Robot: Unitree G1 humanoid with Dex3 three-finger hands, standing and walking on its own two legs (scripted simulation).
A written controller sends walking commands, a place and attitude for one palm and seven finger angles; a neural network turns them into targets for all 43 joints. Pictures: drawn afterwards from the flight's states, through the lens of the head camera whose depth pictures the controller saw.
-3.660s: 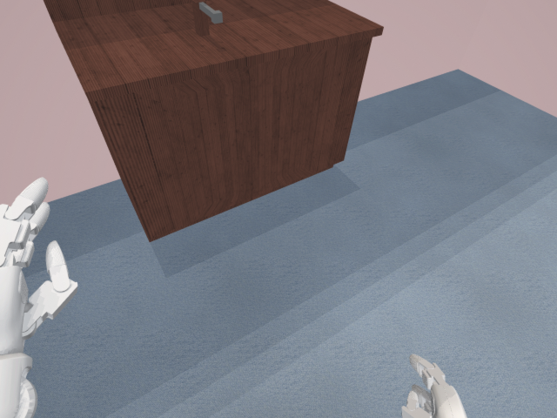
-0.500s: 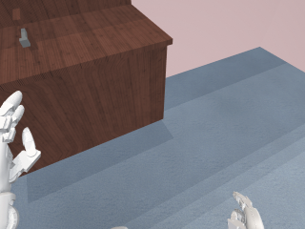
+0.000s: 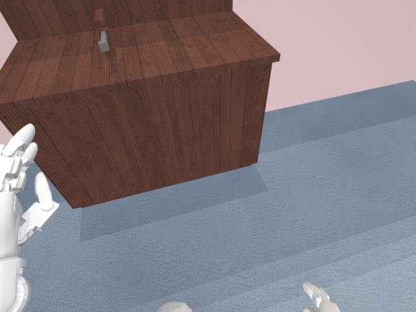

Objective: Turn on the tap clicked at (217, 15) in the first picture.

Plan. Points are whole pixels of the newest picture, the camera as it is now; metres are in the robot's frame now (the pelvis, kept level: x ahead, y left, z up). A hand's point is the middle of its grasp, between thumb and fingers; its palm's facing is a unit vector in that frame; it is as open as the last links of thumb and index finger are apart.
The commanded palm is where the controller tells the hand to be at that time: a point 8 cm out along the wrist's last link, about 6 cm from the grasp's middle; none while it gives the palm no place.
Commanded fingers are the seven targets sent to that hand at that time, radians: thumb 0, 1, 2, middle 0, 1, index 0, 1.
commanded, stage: take the last steps up to it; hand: left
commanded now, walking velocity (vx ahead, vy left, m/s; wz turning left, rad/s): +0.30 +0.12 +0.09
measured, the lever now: (103, 46) +0.89 +0.45 +0.11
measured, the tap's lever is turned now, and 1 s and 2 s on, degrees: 0 0 0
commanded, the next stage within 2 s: none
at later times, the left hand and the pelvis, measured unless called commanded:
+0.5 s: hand (43, 177) +0.25 +0.27 +0.19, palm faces +0.41 -0.81 -0.42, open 7.5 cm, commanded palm +0.20 +0.32 +0.19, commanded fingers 0.00 0.90 0.90 -0.20 -0.30 -0.20 -0.30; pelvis +0.04 +0.04 +0.00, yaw +1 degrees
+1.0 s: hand (56, 130) +0.37 +0.32 +0.18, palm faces +0.43 -0.81 -0.39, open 7.5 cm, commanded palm +0.30 +0.35 +0.19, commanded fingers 0.00 0.90 0.90 -0.20 -0.30 -0.20 -0.30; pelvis +0.15 +0.07 +0.00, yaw +0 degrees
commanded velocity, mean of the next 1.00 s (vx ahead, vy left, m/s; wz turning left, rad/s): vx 0.30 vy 0.07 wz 0.00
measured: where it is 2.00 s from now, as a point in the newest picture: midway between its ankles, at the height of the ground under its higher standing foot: (209, 293)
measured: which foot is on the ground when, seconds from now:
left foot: up 0.00-0.26, down 0.28-0.58, up 0.60-0.88, down 0.90-1.00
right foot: down 0.00-0.28, up 0.30-0.54, down 0.56-0.92, up 0.94-1.00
